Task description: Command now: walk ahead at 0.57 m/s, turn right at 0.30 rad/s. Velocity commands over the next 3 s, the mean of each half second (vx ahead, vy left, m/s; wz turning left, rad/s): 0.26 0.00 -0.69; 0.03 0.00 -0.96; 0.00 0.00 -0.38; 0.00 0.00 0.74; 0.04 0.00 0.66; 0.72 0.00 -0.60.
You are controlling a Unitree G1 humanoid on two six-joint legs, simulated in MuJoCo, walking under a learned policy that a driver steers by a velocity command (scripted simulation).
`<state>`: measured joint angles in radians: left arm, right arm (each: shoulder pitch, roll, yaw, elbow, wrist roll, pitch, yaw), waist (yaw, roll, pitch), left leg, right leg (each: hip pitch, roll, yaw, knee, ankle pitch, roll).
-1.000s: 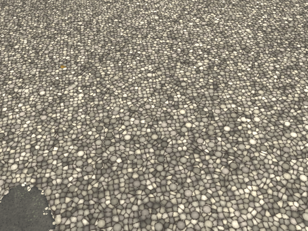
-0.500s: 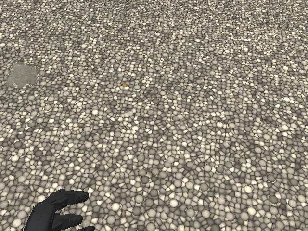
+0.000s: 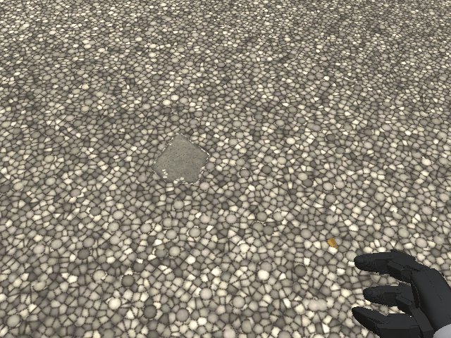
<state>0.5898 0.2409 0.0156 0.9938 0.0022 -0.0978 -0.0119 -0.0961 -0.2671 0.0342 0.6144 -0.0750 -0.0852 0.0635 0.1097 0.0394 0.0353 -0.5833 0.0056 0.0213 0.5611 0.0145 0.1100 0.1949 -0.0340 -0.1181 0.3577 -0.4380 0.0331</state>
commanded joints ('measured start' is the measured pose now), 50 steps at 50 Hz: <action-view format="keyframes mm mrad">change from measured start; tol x32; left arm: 1 77 65 2 -107 -7 -19 7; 50 -347 222 119 -506 -24 157 22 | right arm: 1 464 -318 -104 52 38 -4 -60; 50 92 -132 -135 15 64 79 -124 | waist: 1 -204 193 -531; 20 -26 38 -97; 23 -107 -386 -130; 50 -72 50 -55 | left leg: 1 1202 480 -549 106 719 155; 10 304 284 52 -307 461 97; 21 492 251 242 195 576 -34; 23 20 -50 178 750 -666 -171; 24 -96 -128 -97 927 -705 -186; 43 390 -7 -188 -204 -144 -123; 45 457 360 -619 -309 -98 109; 50 390 219 -247 -271 -105 69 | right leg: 1 -786 63 209 968 -158 -21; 21 -457 78 -31 222 354 -162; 23 -141 -132 473 186 1195 -359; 26 -157 -233 762 -50 484 -413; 41 -448 -9 679 55 304 -191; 45 -818 220 348 601 -201 -44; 50 -877 47 212 943 72 43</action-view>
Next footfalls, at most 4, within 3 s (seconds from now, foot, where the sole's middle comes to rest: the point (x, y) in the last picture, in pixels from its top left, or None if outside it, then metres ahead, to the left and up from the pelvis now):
0.44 right None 0.39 -0.13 -0.75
0.86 left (248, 305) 0.53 0.02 -0.75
1.30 right None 0.28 -0.09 -0.75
1.78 left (238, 321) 0.48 0.05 -0.75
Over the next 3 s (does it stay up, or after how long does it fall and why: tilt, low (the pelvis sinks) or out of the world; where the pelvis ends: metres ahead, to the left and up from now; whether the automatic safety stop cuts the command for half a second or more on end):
stays up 0.61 -0.14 -0.01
